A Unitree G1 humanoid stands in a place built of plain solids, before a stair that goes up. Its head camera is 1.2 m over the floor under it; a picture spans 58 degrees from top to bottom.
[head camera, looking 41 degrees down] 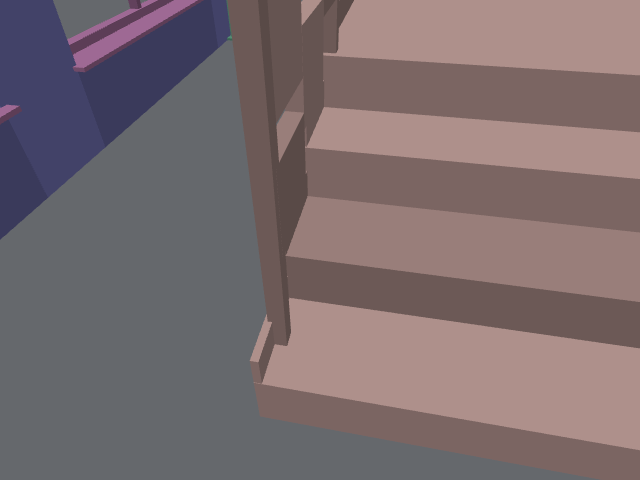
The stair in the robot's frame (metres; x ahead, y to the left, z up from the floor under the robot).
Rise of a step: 0.18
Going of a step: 0.30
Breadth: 1.40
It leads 11 degrees to the right of straight ahead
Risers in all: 4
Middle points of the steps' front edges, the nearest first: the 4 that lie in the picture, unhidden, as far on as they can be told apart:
0.48 -0.51 0.18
0.77 -0.57 0.36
1.07 -0.63 0.54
1.36 -0.68 0.72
